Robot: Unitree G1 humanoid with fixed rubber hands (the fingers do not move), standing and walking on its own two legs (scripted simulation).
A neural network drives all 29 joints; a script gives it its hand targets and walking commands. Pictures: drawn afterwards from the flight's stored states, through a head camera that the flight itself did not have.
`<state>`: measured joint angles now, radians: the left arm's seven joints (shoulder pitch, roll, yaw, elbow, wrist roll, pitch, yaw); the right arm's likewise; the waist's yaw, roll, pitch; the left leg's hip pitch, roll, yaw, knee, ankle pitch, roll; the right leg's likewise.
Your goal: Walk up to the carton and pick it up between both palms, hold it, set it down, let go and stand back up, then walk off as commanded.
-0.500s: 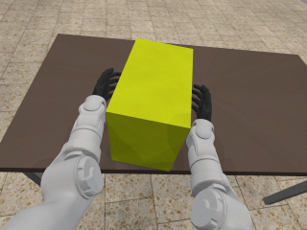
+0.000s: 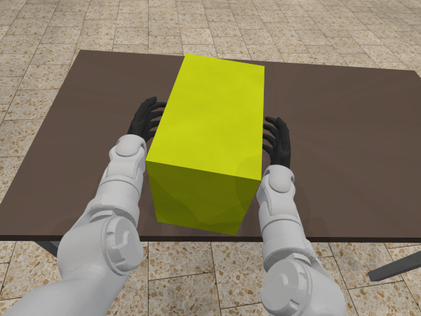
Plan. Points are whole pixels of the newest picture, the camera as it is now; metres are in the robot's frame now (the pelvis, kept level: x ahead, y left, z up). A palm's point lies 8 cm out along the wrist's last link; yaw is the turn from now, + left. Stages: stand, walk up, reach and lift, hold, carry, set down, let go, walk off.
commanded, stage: set down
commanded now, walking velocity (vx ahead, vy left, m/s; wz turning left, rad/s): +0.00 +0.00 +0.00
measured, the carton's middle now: (210, 144) +0.48 -0.03 +0.01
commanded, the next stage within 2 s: none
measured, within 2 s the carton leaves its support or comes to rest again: neither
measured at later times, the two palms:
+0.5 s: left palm (139, 136) +0.45 +0.12 +0.07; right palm (278, 160) +0.38 -0.15 +0.08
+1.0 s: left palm (143, 136) +0.49 +0.12 +0.04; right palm (268, 169) +0.40 -0.15 +0.02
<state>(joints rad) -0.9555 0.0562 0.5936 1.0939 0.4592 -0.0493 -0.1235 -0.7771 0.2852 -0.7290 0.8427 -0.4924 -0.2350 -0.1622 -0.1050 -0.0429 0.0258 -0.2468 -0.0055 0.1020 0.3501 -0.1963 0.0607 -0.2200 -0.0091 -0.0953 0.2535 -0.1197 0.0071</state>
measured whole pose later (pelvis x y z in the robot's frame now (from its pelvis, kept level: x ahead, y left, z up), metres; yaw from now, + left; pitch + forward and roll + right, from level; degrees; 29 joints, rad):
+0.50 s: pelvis +0.00 +0.00 +0.00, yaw +0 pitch +6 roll -1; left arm -0.96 0.03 0.64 1.04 0.50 -0.06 -0.14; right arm -0.78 0.29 -0.73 0.81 -0.50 -0.23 -0.15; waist -0.11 -0.06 0.04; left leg -0.27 -0.01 0.11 0.35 -0.19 0.07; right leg -0.25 -0.01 -0.09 0.27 -0.12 0.01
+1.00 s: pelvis +0.01 +0.01 -0.02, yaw -3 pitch +21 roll -4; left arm -1.08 0.22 0.18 1.45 0.03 -0.22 0.01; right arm -0.84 0.11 -0.35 1.18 -0.13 -0.34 -0.27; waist -0.12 0.03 -0.19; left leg -0.67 0.03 0.09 0.58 -0.28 0.07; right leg -0.62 0.02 -0.06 0.41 -0.15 0.01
